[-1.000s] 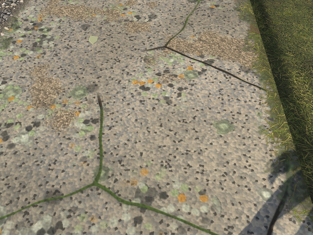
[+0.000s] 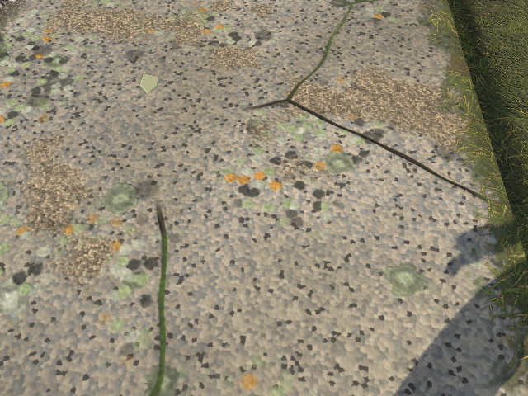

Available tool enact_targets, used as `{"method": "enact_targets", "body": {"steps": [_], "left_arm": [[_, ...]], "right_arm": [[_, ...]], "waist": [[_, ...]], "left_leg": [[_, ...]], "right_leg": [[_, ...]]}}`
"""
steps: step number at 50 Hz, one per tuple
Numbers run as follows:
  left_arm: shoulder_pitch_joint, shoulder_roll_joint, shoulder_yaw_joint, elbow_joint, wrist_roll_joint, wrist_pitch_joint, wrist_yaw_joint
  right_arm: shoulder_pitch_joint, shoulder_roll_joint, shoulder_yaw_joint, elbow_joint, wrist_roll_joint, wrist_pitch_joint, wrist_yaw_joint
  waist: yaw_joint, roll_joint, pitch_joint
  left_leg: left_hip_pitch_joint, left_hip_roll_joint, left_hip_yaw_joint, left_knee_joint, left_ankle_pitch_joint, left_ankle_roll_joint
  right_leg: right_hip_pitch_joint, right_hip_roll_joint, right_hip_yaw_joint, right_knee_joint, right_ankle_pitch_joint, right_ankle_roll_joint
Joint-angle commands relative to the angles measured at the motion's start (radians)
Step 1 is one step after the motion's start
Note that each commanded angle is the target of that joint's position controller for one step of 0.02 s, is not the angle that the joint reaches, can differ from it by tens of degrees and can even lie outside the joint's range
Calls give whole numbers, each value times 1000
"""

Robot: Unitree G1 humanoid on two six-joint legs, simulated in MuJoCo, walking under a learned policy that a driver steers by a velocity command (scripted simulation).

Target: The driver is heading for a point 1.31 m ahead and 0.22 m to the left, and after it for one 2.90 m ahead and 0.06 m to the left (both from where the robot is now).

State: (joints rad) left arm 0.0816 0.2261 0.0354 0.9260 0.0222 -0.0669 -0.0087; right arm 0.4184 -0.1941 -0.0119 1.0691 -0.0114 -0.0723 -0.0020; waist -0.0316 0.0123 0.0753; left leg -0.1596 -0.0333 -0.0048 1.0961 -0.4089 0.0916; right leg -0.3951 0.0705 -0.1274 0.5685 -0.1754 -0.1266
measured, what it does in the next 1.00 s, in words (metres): walks ahead: left foot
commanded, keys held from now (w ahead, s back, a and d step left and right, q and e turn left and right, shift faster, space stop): w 1.00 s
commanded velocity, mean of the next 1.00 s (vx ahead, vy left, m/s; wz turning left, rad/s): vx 0.50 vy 0.00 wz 0.00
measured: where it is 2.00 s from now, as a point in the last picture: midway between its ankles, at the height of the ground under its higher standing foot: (256, 195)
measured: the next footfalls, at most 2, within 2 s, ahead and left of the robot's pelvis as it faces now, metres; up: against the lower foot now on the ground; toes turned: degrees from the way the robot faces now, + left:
left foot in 0.46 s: +0.43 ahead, +0.10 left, +0.00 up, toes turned +3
right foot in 1.02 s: +0.73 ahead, -0.08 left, +0.00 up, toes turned -5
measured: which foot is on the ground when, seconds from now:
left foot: up 0.00-0.44, down 0.46-1.00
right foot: down 0.00-0.46, up 0.48-1.00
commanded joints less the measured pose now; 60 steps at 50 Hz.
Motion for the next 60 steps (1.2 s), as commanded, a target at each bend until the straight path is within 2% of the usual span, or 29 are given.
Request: {"method": "enact_targets", "body": {"steps": [1,2,3,6,12,18,21,22,23,24,25,26,27,28,30,32,35,40,45,48,50,51,52,53,54,55,56,58,60], "left_arm": [[142,82,26,24,-11,-11,-2],[149,46,13,42,-9,-20,2],[168,46,10,56,-8,-28,5],[244,75,14,91,-11,-49,7],[360,79,4,115,-14,-42,9],[457,89,2,151,1,-32,25],[415,112,8,149,7,-29,34],[403,120,10,149,8,-27,33],[380,120,10,143,1,-25,30],[374,88,-1,109,-10,-29,26],[504,-6,-13,105,-43,-26,13],[419,97,14,108,-15,-22,19],[333,94,19,74,-13,-27,15],[292,76,17,66,-11,-30,12],[302,41,16,70,12,-6,3],[300,19,16,67,17,14,-8],[188,24,17,24,19,29,-16],[-24,16,5,-50,4,26,-21],[-145,24,0,-97,0,18,-17],[-124,40,8,-106,0,5,-13],[61,65,26,-48,2,-8,-1],[234,97,43,9,15,-19,9],[398,191,68,35,42,-25,21],[408,243,82,38,33,-14,11],[310,190,73,28,-3,-3,5],[212,125,54,11,-11,-5,2],[166,77,41,8,-6,-13,-1],[167,23,24,29,-6,-28,9],[227,41,25,54,-6,-47,14]], "right_arm": [[-37,-111,-31,-84,-6,-15,6],[-41,-98,-31,-86,-19,-2,11],[-7,-68,-26,-80,-25,11,19],[-70,-61,-28,-104,-29,33,28],[-348,-62,-21,-203,-14,33,35],[-495,-70,-15,-262,-11,24,30],[-408,-95,-28,-248,-11,10,21],[-296,-113,-40,-212,-12,4,13],[-124,-136,-54,-155,-21,-6,3],[57,-217,-79,-118,-46,-12,-9],[85,-293,-100,-109,-50,-5,-4],[3,-234,-92,-118,-10,6,7],[-106,-181,-76,-136,-1,4,10],[-154,-126,-63,-138,-6,-4,14],[-157,-68,-44,-111,-5,-18,8],[-99,-77,-44,-82,-2,-34,5],[-44,-114,-49,-61,0,-40,3],[38,-104,-39,-42,0,-35,2],[120,-111,-39,-11,-10,-29,-9],[100,-126,-45,-4,-17,-24,-18],[68,-142,-50,-6,-16,-20,-19],[53,-136,-46,-14,-9,-18,-17],[72,-81,-30,-54,14,-20,-9],[168,-40,-30,-51,32,-17,-3],[73,-117,-53,-56,5,-10,-7],[-8,-107,-53,-83,0,-16,-1],[-42,-89,-52,-88,-3,-18,2],[-7,-53,-49,-72,-20,9,13],[-12,-41,-52,-76,-22,30,22]], "waist": [[43,-8,-30],[11,-4,-9],[-9,-41,-24],[-18,-39,-4],[50,-51,29],[95,-72,32],[33,-87,-10],[-13,-89,-66],[-88,-67,-151],[-144,12,-273],[-75,239,-380],[-64,60,-297],[-25,41,-150],[-1,-2,-84],[52,23,-49],[66,31,-49],[60,36,-11],[9,47,22],[-29,60,35],[3,63,26],[85,61,-66],[154,31,-158],[186,-94,-295],[138,-241,-378],[111,-88,-259],[82,-61,-124],[55,-35,-68],[7,-61,-45],[-5,-64,-41]], "left_leg": [[-419,96,-56,186,115,15],[-360,118,-59,136,133,7],[-319,122,-52,102,133,-5],[-371,138,-16,27,175,-33],[-472,133,60,-289,383,-71],[-486,83,89,-481,372,-34],[-332,27,105,-547,252,16],[-206,-5,114,-580,233,37],[14,0,104,-643,290,66],[285,208,-119,-644,221,120],[524,476,-620,-746,195,278],[435,420,-632,-807,121,247],[284,390,-468,-836,146,214],[169,347,-371,-872,249,186],[40,271,-226,-910,361,130],[16,250,-173,-926,450,127],[16,230,-116,-966,465,124],[67,194,-51,-979,556,97],[214,234,-42,-940,645,105],[277,262,-29,-854,827,93],[264,240,2,-639,1047,67],[157,200,35,-440,955,46],[-111,125,84,-113,583,13],[-386,-50,55,183,-149,-7],[-464,19,-54,233,-68,9],[-480,59,-49,193,30,10],[-444,91,-45,134,90,8],[-351,115,-47,63,127,-11],[-350,111,-41,43,152,-22]], "right_leg": [[307,-351,502,-400,-122,-152],[228,-297,414,-415,-24,-111],[199,-293,370,-422,40,-110],[192,-261,285,-450,148,-109],[285,-209,185,-458,341,-61],[500,-263,182,-392,504,-68],[541,-280,157,-252,798,-48],[537,-270,146,-126,889,-37],[455,-237,115,64,824,-18],[238,-188,84,352,485,0],[-128,16,58,719,-317,43],[-220,-32,195,784,-302,23],[-246,-77,193,748,-203,20],[-216,-108,187,699,-144,23],[-125,-143,179,612,-108,42],[-108,-144,158,572,-95,60],[-199,-168,126,482,-9,87],[-237,-161,75,215,144,109],[-237,-128,49,59,147,79],[-165,-98,42,-6,47,36],[70,-34,17,-75,10,-3],[303,-56,45,-114,49,-34],[596,-309,351,-131,-47,-108],[733,-516,787,-260,-43,-231],[620,-454,722,-291,-134,-195],[466,-418,573,-324,-107,-162],[362,-367,474,-361,-27,-126],[247,-305,323,-402,72,-69],[231,-296,256,-421,158,-59]]}}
